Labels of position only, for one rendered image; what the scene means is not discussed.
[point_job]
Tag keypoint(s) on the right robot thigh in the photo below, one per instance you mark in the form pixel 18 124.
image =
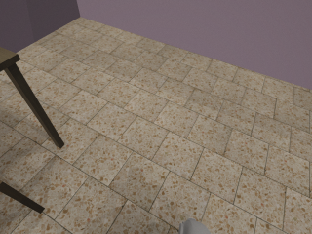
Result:
pixel 193 227

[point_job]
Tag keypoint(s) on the chair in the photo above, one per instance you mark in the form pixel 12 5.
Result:
pixel 13 193

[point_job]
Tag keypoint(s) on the table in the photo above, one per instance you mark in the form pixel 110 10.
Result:
pixel 8 61

